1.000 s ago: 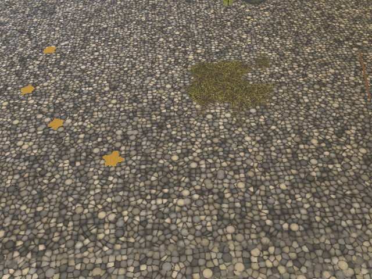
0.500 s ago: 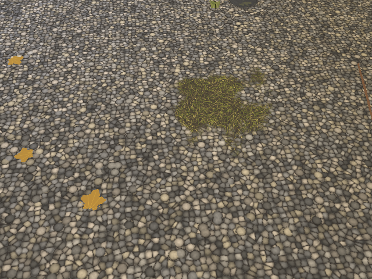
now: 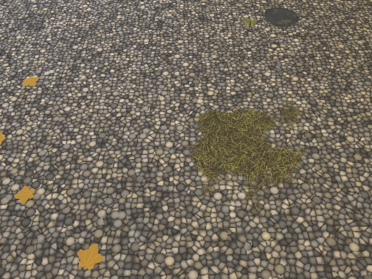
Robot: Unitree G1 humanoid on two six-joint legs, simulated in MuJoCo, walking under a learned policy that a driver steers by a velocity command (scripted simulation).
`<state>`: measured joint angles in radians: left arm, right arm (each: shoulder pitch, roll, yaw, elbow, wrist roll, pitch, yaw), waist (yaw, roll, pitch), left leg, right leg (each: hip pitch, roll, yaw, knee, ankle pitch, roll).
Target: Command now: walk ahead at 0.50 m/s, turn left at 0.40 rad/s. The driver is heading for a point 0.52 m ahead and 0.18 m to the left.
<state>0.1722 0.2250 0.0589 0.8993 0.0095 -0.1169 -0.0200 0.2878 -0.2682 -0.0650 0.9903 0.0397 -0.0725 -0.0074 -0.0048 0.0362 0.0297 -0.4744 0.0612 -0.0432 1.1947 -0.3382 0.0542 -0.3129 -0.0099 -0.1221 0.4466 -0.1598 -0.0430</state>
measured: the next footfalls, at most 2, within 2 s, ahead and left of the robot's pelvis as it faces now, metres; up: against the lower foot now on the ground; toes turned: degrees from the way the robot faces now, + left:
left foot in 0.40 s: +0.36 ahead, +0.17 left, +0.00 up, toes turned +17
right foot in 0.86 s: +0.66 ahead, +0.09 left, +0.00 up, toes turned +25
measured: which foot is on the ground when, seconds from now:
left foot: up 0.00-0.38, down 0.40-0.88, up 0.90-1.00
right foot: down 0.00-0.40, up 0.42-0.84, down 0.86-1.00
